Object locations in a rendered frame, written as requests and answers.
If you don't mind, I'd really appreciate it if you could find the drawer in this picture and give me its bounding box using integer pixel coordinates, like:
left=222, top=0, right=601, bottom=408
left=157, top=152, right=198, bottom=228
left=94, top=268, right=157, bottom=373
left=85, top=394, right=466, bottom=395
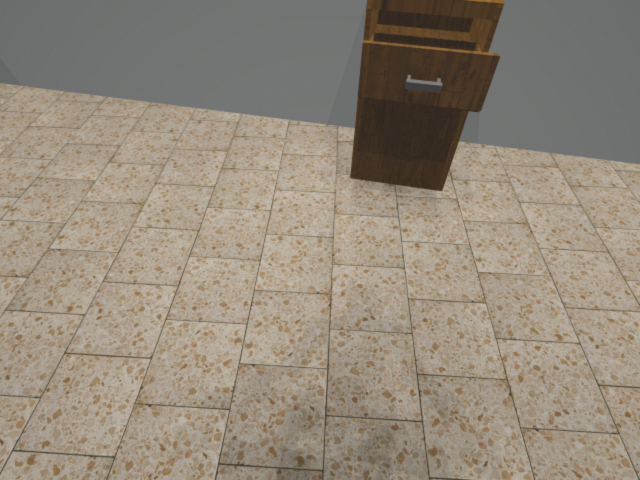
left=358, top=32, right=500, bottom=112

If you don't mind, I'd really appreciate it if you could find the handle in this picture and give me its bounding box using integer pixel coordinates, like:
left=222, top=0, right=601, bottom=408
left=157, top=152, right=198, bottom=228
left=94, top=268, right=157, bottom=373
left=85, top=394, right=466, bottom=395
left=405, top=75, right=442, bottom=93

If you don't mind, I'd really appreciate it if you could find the cabinet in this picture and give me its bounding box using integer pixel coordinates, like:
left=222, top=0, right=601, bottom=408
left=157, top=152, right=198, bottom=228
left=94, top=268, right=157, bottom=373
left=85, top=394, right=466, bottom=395
left=350, top=0, right=504, bottom=191

